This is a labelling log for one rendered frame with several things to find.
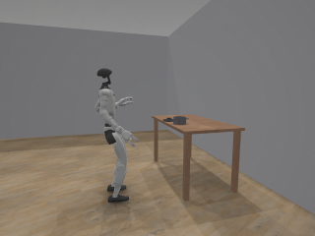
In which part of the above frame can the humanoid robot head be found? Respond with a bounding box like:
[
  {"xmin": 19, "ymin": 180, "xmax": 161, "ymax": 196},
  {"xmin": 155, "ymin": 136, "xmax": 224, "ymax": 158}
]
[{"xmin": 97, "ymin": 68, "xmax": 112, "ymax": 89}]

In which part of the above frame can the robot right forearm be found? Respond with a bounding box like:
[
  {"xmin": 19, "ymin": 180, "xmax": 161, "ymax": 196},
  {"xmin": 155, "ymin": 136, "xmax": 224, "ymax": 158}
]
[{"xmin": 100, "ymin": 110, "xmax": 124, "ymax": 135}]

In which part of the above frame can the right robot upper arm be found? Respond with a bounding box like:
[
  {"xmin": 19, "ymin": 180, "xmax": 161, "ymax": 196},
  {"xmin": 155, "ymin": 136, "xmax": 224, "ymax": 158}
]
[{"xmin": 99, "ymin": 88, "xmax": 111, "ymax": 117}]

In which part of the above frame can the left robot upper arm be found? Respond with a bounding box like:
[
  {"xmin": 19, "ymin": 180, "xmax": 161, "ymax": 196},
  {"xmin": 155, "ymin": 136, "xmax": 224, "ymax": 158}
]
[{"xmin": 94, "ymin": 99, "xmax": 100, "ymax": 112}]

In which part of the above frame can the table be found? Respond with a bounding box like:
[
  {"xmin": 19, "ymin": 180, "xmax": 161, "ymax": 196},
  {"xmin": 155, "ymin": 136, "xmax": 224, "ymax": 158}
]
[{"xmin": 152, "ymin": 114, "xmax": 245, "ymax": 202}]

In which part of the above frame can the pot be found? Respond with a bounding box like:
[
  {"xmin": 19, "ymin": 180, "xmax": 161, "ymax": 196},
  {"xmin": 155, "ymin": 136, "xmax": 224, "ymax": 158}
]
[{"xmin": 171, "ymin": 116, "xmax": 188, "ymax": 125}]

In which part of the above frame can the left robot thigh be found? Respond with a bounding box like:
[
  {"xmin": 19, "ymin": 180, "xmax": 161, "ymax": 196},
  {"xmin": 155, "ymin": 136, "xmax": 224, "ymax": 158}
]
[{"xmin": 116, "ymin": 132, "xmax": 127, "ymax": 162}]

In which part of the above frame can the right robot hand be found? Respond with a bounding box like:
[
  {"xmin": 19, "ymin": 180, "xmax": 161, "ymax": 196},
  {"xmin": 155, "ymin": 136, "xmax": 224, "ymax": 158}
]
[{"xmin": 120, "ymin": 130, "xmax": 139, "ymax": 147}]

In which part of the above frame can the left robot hand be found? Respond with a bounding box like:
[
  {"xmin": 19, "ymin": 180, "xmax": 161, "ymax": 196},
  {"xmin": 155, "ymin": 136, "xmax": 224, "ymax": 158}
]
[{"xmin": 118, "ymin": 96, "xmax": 134, "ymax": 106}]

